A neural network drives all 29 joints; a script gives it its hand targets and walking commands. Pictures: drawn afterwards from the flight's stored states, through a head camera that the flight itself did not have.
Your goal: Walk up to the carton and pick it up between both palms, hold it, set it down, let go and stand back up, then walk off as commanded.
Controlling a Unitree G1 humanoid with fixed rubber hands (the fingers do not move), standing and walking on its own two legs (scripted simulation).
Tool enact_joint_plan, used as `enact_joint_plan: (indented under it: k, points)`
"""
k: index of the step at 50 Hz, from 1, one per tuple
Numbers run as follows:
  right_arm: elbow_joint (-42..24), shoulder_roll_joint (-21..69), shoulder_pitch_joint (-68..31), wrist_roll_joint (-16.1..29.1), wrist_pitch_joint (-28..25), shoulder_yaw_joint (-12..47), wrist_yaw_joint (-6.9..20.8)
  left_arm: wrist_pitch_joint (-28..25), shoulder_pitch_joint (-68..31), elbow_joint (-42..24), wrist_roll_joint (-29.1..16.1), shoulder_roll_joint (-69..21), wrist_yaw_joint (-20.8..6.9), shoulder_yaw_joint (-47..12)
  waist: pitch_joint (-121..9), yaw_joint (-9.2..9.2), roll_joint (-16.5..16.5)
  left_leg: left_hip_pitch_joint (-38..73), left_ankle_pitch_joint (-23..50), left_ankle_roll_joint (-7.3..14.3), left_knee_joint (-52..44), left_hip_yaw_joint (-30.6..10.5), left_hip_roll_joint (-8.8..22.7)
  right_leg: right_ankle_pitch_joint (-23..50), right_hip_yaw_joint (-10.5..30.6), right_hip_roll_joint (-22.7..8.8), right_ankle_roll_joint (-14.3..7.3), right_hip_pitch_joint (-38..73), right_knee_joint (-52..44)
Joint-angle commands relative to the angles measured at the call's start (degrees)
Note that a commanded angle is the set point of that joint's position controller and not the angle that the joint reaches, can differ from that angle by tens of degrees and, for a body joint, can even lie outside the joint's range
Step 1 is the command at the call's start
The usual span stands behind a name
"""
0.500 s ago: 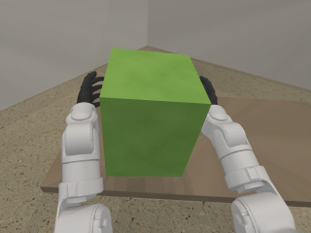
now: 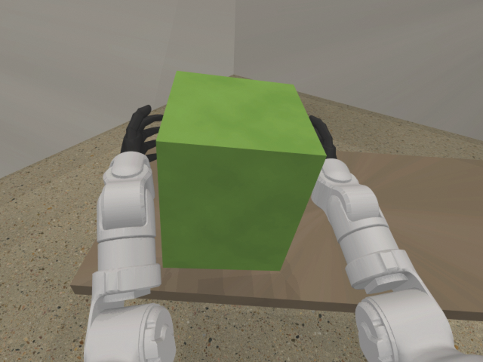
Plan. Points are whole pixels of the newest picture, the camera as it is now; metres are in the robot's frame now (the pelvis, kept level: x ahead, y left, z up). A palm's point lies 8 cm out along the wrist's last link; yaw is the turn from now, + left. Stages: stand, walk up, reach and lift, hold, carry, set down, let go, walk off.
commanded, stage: hold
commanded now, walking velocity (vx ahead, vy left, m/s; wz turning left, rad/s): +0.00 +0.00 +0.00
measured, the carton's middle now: (229, 173) +0.38 +0.02 +0.18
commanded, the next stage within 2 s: none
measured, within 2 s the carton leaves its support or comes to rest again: neither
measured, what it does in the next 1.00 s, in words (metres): stands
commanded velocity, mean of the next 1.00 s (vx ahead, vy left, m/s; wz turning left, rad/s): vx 0.00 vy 0.00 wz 0.00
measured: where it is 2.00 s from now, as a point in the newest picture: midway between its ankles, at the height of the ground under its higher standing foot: outside the picture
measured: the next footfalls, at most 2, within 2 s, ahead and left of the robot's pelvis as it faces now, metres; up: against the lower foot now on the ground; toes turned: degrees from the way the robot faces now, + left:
none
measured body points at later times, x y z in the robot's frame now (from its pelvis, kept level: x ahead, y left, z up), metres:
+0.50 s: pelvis +0.01 +0.00 +0.00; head -0.05 +0.04 +0.44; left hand +0.38 +0.16 +0.22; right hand +0.39 -0.13 +0.20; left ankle +0.05 +0.12 -0.75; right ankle +0.01 -0.11 -0.75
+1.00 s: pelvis +0.00 +0.00 +0.00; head -0.05 +0.03 +0.44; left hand +0.38 +0.16 +0.22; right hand +0.39 -0.13 +0.21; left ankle +0.05 +0.12 -0.75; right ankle +0.01 -0.11 -0.75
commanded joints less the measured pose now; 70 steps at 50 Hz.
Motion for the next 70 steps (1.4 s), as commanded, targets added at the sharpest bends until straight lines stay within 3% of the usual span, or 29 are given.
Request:
enact_joint_plan:
  k: [1,4,5,6,8,10,14,15,18,22,23,28,31,33,34,35,39,42,45,46,47,48,50,51,54,55,60,66,70]
  points:
    - [-19.39,33.19,-54.62,3.79,-6.00,16.63,7.35,-4.24,-43.99,-1.88,-9.83,-35.22,-7.69,-29.14,-24.78,-2.27,7.43,5.80,1.39,-0.37,-3.08,3.20,-2.21,-2.43,-1.39,2.05,2.22,-0.98,-2.79]
    - [-23.56,34.46,-55.19,6.81,-6.87,19.75,7.57,-5.96,-44.81,-7.93,-11.35,-36.72,-5.93,-31.66,-32.51,-1.25,8.65,11.62,12.73,-2.11,0.38,2.64,-2.54,5.71,-1.24,3.18,1.94,1.48,-1.70]
    - [-23.09,33.57,-55.81,7.32,-6.47,20.89,7.39,-5.10,-41.78,-4.44,-10.14,-36.84,-5.35,-30.03,-30.82,-0.34,8.07,12.44,13.97,-1.99,-0.03,2.36,-2.67,6.52,-1.35,3.52,1.99,0.84,-2.01]
    - [-23.34,34.29,-54.45,6.77,-6.57,20.06,6.98,-5.23,-41.61,-5.09,-10.06,-36.25,-5.58,-30.63,-29.43,-1.88,6.70,11.11,12.33,-1.50,0.59,2.38,-2.73,6.86,-1.39,3.17,2.47,1.22,-1.90]
    - [-22.65,34.81,-56.53,6.58,-5.89,20.92,7.18,-4.39,-39.55,-0.40,-8.93,-36.38,-5.84,-26.94,-25.43,1.05,4.15,8.19,7.88,-0.47,-1.91,2.48,-2.74,2.22,-0.75,3.27,2.73,1.23,-2.85]
    - [-21.42,33.35,-52.37,5.88,-5.78,18.93,6.95,-4.71,-41.32,-5.79,-10.23,-37.17,-6.11,-30.51,-26.73,-2.12,6.77,9.71,9.78,-1.80,-0.87,2.33,-2.47,4.50,-1.45,3.58,2.51,1.29,-2.27]
    - [-24.78,33.58,-53.21,8.31,-6.12,21.72,6.74,-4.50,-41.04,-8.73,-9.89,-36.99,-5.80,-30.75,-28.21,-0.66,7.60,11.90,16.29,-2.35,0.56,2.12,-2.25,8.91,-1.43,4.10,2.29,2.02,-1.45]
    - [-21.62,31.76,-50.00,7.82,-5.07,19.90,6.45,-3.96,-38.66,-6.22,-9.70,-34.97,-5.83,-30.12,-24.30,-2.03,7.18,10.61,15.13,-2.00,0.22,2.27,-2.61,8.72,-0.56,3.59,2.32,1.71,-2.10]
    - [-29.39,32.78,-51.01,10.21,-5.06,23.57,5.76,-3.25,-35.92,-10.35,-9.97,-36.14,-6.00,-31.98,-27.93,-0.96,7.34,12.33,20.22,-2.53,1.59,2.14,-2.80,14.64,-1.11,4.07,2.94,3.78,-0.98]
    - [-26.17,30.98,-46.89,8.04,-3.79,22.29,5.43,-2.79,-37.28,-10.44,-9.66,-34.09,-6.74,-31.78,-24.60,-3.17,6.23,11.04,16.44,-2.74,0.30,2.30,-2.75,10.80,-1.77,4.26,2.75,3.02,-1.70]
    - [-29.30,33.23,-49.41,9.28,-4.26,22.70,5.65,-3.63,-40.72,-15.85,-10.79,-35.28,-6.58,-32.47,-28.63,-2.23,6.56,11.81,18.12,-2.72,1.32,2.08,-2.49,12.02,-1.60,3.97,2.78,2.86,-0.60]
    - [-28.50,34.16,-49.85,9.43,-3.85,24.01,5.82,-2.90,-37.22,-11.16,-10.11,-35.03,-6.07,-32.02,-27.16,-0.98,5.94,10.93,16.56,-2.30,0.99,2.42,-2.97,13.09,-0.34,3.24,3.05,3.57,-1.43]
    - [-33.02,33.27,-49.85,10.37,-4.59,25.79,5.39,-3.74,-37.84,-16.10,-12.03,-36.15,-5.80,-35.89,-32.25,-2.19,7.48,12.88,20.30,-2.74,2.55,1.78,-2.78,16.65,-1.21,3.61,3.12,4.22,0.46]
    - [-28.76,33.07,-51.00,8.79,-3.81,22.27,5.50,-2.59,-37.30,-9.70,-9.42,-35.25,-6.15,-31.56,-24.50,-1.18,6.68,10.10,13.53,-2.06,0.62,1.54,-2.61,9.32,-0.65,3.11,2.66,1.53,-1.61]
    - [-26.20,32.21,-48.00,7.41,-3.24,21.73,5.65,-2.52,-35.73,-8.87,-8.95,-34.38,-6.48,-30.82,-22.80,-2.30,4.22,9.70,11.07,-1.54,-0.76,1.80,-2.67,8.01,-0.76,3.17,3.19,1.75,-2.39]
    - [-24.09,32.16,-47.83,7.87,-2.77,22.01,6.00,-1.89,-35.26,-8.44,-8.31,-34.56,-6.67,-30.15,-21.10,-1.11,6.41,8.90,10.00,-1.70,-1.53,2.27,-2.38,5.25,-1.05,3.24,2.51,1.32,-2.32]
    - [-24.95,32.89,-51.80,6.56,-4.01,21.19,6.30,-2.92,-38.63,-6.19,-8.49,-33.69,-7.24,-28.90,-22.03,-0.76,3.41,7.20,7.09,-0.44,-2.45,3.00,-2.83,4.24,-0.99,2.86,3.45,0.87,-2.47]
    - [-22.44,34.23,-51.10,5.64,-4.52,19.73,6.29,-3.84,-41.50,-6.12,-10.01,-35.29,-7.00,-31.20,-24.77,-2.77,5.96,8.73,7.97,-1.02,-1.38,2.72,-2.88,5.62,-0.78,2.66,3.05,-0.11,-2.16]
    - [-24.89,35.78,-55.97,6.82,-5.37,21.45,6.66,-4.45,-41.95,-5.12,-9.26,-35.32,-6.33,-28.43,-28.43,0.85,4.79,9.04,9.04,-0.38,-0.79,2.67,-2.73,4.52,-0.74,2.90,2.94,0.96,-1.97]
    - [-22.99,34.89,-53.83,6.38,-5.11,21.24,6.64,-4.36,-40.15,-4.03,-9.80,-35.95,-6.26,-29.94,-27.05,-0.96,5.06,8.69,8.23,-0.57,-1.55,2.96,-2.97,4.55,-0.70,2.84,3.05,0.91,-2.43]
    - [-24.68,36.15,-55.62,7.06,-5.58,22.24,6.63,-4.56,-41.25,-3.87,-9.19,-35.53,-6.39,-28.38,-27.00,0.68,4.79,8.54,8.74,-0.22,-1.37,2.79,-2.89,4.83,-0.73,3.02,3.03,0.90,-2.14]
    - [-23.95,34.75,-52.69,7.15,-5.02,21.42,6.54,-4.32,-39.49,-4.20,-8.98,-35.31,-6.25,-28.52,-27.20,-0.86,5.15,8.86,9.31,-0.41,-1.42,2.94,-2.93,5.86,-0.92,3.09,3.09,1.50,-2.25]
    - [-26.92,36.10,-53.45,8.11,-5.66,22.57,6.32,-4.51,-39.46,-7.59,-10.13,-35.88,-6.34,-30.22,-28.52,-0.13,5.72,10.33,13.76,-1.32,-0.31,2.82,-3.27,9.65,-0.99,3.41,3.44,2.56,-1.62]
    - [-23.86,34.84,-52.50,8.12,-4.97,21.61,5.95,-4.74,-42.37,-8.69,-10.62,-35.79,-6.48,-30.70,-29.90,-2.02,6.91,11.49,14.91,-1.65,0.81,2.12,-2.75,9.88,-0.72,3.37,2.71,2.61,-1.33]
    - [-21.93,33.37,-49.52,6.78,-4.08,19.99,5.61,-4.07,-40.73,-7.16,-9.66,-34.48,-7.09,-29.85,-24.36,-2.22,7.13,9.56,10.96,-1.39,-0.94,2.61,-2.66,6.74,-0.67,2.93,2.91,1.55,-2.07]
    - [-22.87,35.17,-51.95,6.69,-4.33,21.28,6.15,-4.12,-41.71,-6.53,-8.96,-33.64,-7.27,-27.58,-22.87,0.18,4.21,7.28,8.41,-0.58,-1.36,2.68,-2.86,4.45,-0.69,3.10,3.02,1.58,-2.19]
    - [-22.01,32.30,-52.88,7.36,-4.83,19.56,6.12,-3.69,-40.86,-5.50,-9.06,-35.46,-6.91,-29.36,-23.58,-1.26,7.52,9.87,10.42,-1.45,-1.07,2.31,-2.38,4.53,-1.11,3.47,2.53,-0.25,-2.47]
    - [-28.62,33.86,-50.33,8.84,-4.91,23.67,5.61,-3.89,-37.26,-10.79,-10.05,-35.16,-6.35,-31.77,-28.10,-1.08,3.90,11.76,16.87,-1.54,0.82,2.38,-2.94,14.17,-1.14,3.40,3.90,3.58,-1.20]
    - [-26.77,31.87,-50.26,8.12,-4.44,21.58,5.52,-2.19,-36.09,-7.21,-9.03,-34.43,-7.10,-30.98,-23.69,-1.99,6.82,9.75,11.42,-1.55,-0.60,2.27,-2.69,7.33,-1.23,3.38,3.14,1.78,-2.03]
